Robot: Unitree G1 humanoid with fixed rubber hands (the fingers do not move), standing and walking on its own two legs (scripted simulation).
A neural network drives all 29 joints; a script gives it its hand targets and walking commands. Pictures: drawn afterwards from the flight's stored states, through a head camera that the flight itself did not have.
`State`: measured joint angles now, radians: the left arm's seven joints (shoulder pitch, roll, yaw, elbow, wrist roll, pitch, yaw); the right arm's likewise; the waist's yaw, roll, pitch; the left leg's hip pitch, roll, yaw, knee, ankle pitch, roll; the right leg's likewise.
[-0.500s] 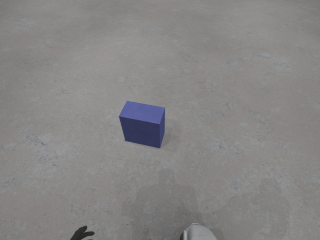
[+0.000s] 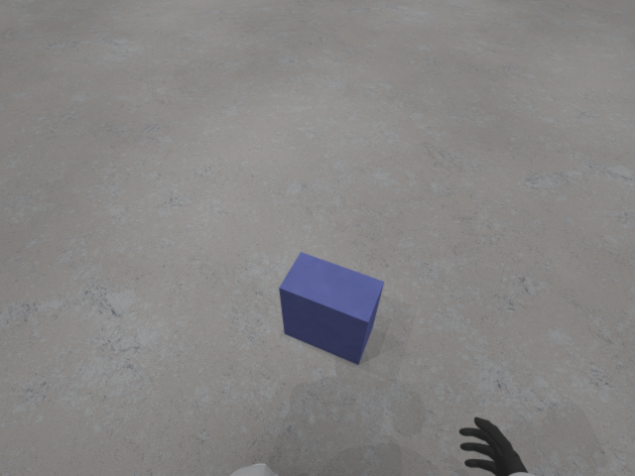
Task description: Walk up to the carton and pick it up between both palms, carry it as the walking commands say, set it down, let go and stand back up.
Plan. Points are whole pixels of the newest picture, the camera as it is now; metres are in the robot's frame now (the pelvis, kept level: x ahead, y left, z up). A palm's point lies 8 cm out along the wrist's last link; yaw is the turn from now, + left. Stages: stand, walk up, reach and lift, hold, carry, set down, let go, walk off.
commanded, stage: walk up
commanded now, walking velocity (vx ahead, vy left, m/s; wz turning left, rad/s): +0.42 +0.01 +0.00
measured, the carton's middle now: (330, 309) +0.68 +0.01 -0.61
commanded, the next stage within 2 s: none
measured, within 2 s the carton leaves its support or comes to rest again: neither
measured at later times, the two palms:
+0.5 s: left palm (200, 404) +0.22 +0.20 -0.11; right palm out of the picture +0.16 -0.25 -0.15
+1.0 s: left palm (181, 399) +0.24 +0.24 -0.14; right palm (447, 347) +0.34 -0.18 -0.12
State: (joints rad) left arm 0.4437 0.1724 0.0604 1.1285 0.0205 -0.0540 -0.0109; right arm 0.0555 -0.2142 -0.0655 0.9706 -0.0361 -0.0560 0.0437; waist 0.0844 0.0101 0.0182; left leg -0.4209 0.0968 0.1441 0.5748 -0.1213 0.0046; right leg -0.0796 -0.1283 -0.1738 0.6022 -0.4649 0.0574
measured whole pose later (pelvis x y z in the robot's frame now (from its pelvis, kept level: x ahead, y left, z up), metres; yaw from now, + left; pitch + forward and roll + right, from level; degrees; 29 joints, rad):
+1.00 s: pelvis +0.25 +0.02 +0.02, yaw +0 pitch -1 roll +0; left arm 0.26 0.14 0.05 1.16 0.00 0.00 0.04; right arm 0.11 -0.10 -0.02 1.09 -0.01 0.00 -0.04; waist 0.02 -0.03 0.02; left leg -0.24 0.02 0.06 0.46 -0.21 0.01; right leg -0.08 -0.09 -0.13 0.42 -0.32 0.05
